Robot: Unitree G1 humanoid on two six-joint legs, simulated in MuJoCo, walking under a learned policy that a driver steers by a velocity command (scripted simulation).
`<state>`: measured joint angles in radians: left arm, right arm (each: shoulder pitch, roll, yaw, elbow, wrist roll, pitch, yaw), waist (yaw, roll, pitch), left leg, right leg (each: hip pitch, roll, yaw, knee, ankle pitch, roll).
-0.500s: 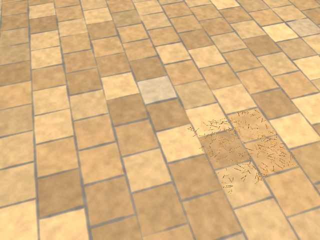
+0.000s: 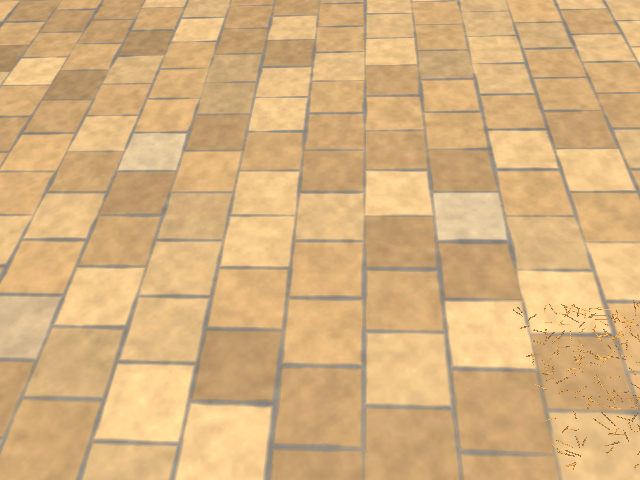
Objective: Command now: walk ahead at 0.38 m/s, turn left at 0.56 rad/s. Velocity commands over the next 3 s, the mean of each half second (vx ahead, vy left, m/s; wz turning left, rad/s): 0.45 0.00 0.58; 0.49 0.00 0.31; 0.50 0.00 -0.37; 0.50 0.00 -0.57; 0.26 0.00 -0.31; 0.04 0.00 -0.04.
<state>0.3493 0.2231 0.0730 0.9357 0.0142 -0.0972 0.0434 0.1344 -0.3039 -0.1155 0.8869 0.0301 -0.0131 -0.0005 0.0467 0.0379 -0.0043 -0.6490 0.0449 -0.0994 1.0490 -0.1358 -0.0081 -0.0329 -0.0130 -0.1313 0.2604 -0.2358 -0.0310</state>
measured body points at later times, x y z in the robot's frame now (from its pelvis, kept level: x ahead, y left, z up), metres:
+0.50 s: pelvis +0.22 +0.12 -0.01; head +0.25 +0.15 +0.44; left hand +0.28 +0.43 -0.11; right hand +0.38 -0.12 -0.12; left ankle +0.21 +0.18 -0.75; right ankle +0.30 -0.05 -0.66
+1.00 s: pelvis +0.52 +0.18 -0.01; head +0.55 +0.19 +0.44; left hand +0.50 +0.47 -0.12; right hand +0.74 -0.01 -0.13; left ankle +0.43 +0.29 -0.66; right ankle +0.59 +0.12 -0.75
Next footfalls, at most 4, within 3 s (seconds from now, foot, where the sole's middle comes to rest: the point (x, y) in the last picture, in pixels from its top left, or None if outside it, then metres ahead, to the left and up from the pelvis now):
0.30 left None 0.25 0.19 -0.79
0.80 right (303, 433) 0.63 0.14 -0.79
1.30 left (175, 379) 0.76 0.45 -0.79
1.80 right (283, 276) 1.07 0.22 -0.79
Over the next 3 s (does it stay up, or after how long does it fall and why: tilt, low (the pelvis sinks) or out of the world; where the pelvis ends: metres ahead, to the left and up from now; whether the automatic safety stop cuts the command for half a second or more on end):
stays up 1.26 0.28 -0.02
